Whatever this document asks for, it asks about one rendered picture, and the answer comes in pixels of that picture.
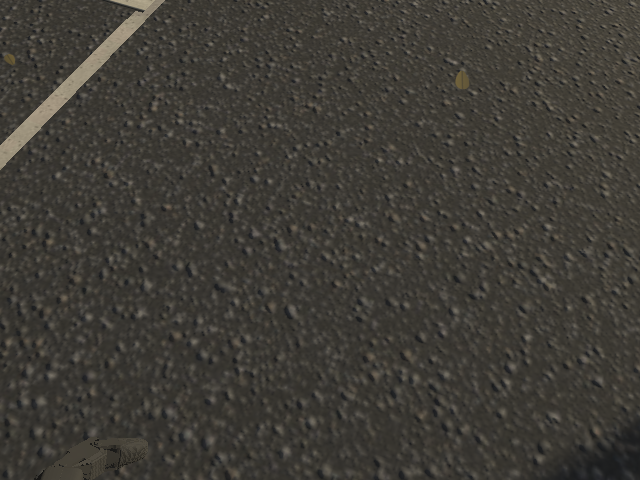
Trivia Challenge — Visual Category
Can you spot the robot left hand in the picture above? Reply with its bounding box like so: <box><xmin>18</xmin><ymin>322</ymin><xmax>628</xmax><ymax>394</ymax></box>
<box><xmin>34</xmin><ymin>437</ymin><xmax>148</xmax><ymax>480</ymax></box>

